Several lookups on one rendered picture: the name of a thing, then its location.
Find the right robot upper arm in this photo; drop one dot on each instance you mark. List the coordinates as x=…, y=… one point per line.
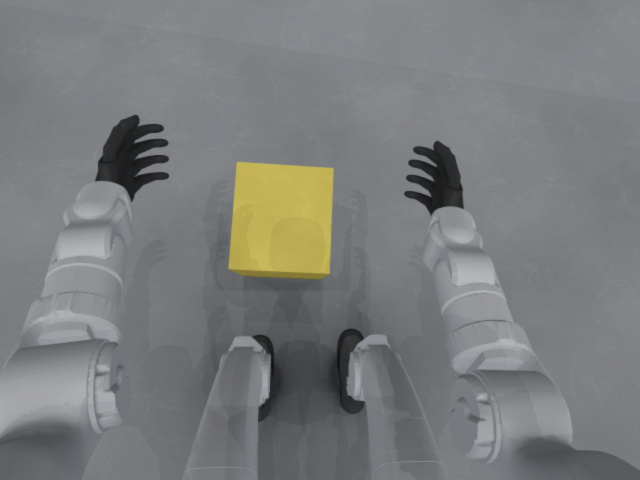
x=516, y=425

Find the robot right forearm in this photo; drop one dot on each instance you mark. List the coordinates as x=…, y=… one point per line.
x=481, y=332

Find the left robot upper arm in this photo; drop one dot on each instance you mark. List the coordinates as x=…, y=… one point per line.
x=56, y=402

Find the carton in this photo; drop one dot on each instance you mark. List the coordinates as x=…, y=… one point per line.
x=281, y=224

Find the right robot foot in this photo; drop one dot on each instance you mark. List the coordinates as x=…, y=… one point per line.
x=347, y=342

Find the robot left forearm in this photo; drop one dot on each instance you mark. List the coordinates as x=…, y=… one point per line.
x=81, y=296

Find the right robot hand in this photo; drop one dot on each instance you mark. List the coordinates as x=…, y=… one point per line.
x=446, y=189

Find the left robot hand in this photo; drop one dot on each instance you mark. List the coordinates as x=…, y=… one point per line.
x=117, y=163

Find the right robot thigh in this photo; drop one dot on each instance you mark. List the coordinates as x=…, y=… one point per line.
x=402, y=446

